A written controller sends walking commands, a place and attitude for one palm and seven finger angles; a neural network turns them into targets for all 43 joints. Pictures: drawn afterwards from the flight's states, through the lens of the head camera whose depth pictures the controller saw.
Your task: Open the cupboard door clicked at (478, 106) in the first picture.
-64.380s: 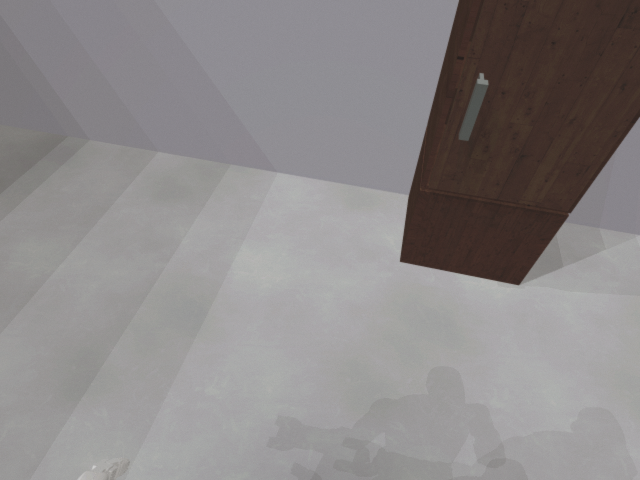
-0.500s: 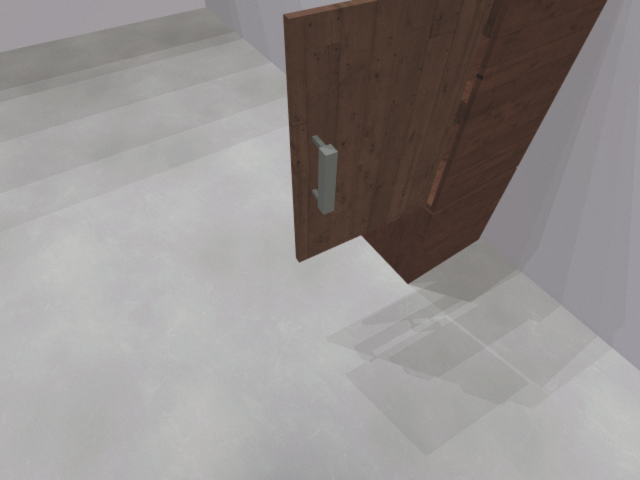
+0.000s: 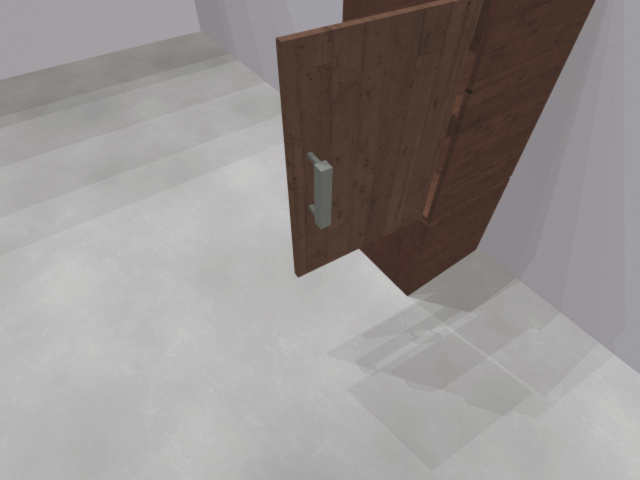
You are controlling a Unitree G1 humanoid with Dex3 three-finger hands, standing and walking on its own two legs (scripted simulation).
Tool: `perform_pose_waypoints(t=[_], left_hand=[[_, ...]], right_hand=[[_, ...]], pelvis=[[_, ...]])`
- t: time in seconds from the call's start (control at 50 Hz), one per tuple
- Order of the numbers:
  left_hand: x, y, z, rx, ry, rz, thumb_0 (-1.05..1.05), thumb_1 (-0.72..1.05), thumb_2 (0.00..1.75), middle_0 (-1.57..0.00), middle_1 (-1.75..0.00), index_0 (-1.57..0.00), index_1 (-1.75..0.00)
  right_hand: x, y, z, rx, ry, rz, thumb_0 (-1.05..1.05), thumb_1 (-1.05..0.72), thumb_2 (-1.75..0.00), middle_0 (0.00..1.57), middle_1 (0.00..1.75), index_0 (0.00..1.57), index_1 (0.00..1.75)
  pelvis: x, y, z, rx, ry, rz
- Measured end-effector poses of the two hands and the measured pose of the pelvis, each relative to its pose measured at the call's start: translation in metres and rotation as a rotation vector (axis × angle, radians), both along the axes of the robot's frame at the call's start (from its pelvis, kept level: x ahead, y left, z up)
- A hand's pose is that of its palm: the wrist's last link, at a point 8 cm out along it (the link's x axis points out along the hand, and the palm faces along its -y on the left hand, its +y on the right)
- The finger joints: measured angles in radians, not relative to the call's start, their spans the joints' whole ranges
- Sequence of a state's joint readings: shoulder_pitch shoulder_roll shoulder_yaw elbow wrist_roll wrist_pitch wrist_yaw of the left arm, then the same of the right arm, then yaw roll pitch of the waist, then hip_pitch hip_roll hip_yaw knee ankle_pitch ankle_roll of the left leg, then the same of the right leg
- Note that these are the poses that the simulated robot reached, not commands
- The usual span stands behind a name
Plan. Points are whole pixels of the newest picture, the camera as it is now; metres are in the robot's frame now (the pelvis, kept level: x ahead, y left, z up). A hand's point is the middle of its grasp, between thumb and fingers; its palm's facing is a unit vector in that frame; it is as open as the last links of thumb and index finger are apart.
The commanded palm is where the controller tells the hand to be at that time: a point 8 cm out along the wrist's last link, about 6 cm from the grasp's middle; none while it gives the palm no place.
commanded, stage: let the arm hang, fingers relaxed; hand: left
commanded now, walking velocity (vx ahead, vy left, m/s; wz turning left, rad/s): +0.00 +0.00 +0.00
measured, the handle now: (317, 190) +0.65 +0.04 -0.05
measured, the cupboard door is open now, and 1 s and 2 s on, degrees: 85 85 85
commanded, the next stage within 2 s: look to check the result in 0.10 s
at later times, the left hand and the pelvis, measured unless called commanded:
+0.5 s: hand out of the picture +0.08 +0.23 -0.16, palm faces -0.02 -0.95 -0.32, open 7.4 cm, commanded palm none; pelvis +0.02 +0.00 +0.00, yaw +0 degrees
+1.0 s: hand out of the picture +0.11 +0.23 -0.15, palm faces -0.03 -0.95 -0.32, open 7.4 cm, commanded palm none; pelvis +0.03 -0.01 +0.00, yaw +0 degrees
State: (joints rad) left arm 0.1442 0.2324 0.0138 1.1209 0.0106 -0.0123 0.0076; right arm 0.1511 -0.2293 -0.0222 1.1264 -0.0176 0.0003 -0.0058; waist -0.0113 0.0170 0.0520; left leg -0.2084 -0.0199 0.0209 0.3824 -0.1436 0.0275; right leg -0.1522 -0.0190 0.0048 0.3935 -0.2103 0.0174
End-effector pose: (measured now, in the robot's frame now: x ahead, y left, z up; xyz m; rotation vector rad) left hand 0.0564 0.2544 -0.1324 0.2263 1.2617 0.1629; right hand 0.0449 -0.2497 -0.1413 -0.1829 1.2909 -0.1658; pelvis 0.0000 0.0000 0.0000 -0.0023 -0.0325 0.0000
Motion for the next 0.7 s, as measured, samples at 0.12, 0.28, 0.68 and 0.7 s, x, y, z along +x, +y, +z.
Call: perform_pose_waypoints(t=[0.12, 0.28, 0.68, 0.7], left_hand=[[0.014, 0.005, 0.003, 0.012, -0.018, -0.011, 0.01, 0.9, 0.9, -0.2, -0.3, -0.2, -0.3], [0.017, 0.016, 0.007, 0.038, 0.003, -0.012, 0.01, 0.9, 0.9, -0.2, -0.3, -0.2, -0.3], [0.031, 0.025, 0.012, 0.065, 0.007, -0.017, 0.01, 0.9, 0.9, -0.2, -0.3, -0.2, -0.3], [0.033, 0.024, 0.012, 0.064, 0.004, -0.019, 0.01, 0.9, 0.9, -0.2, -0.3, -0.2, -0.3]], right_hand=[[0.009, -0.009, 0.004, -0.02, -0.01, 0.004, 0.0, -0.91, -0.9, 0.2, 0.3, 0.2, 0.29], [0.015, -0.023, 0.008, -0.052, 0.005, 0.011, 0.0, -0.91, -0.9, 0.2, 0.3, 0.2, 0.29], [0.046, -0.039, 0.016, -0.082, -0.025, 0.033, 0.0, -0.91, -0.9, 0.2, 0.3, 0.2, 0.29], [0.048, -0.039, 0.017, -0.083, -0.028, 0.034, 0.0, -0.91, -0.9, 0.2, 0.3, 0.2, 0.29]], pelvis=[[0.004, -0.001, 0.001, -0.001, -0.001, -0.001], [0.009, -0.002, 0.002, 0.0, 0.002, -0.002], [0.022, -0.005, 0.004, 0.001, 0.007, -0.002], [0.023, -0.005, 0.004, 0.002, 0.007, -0.002]])
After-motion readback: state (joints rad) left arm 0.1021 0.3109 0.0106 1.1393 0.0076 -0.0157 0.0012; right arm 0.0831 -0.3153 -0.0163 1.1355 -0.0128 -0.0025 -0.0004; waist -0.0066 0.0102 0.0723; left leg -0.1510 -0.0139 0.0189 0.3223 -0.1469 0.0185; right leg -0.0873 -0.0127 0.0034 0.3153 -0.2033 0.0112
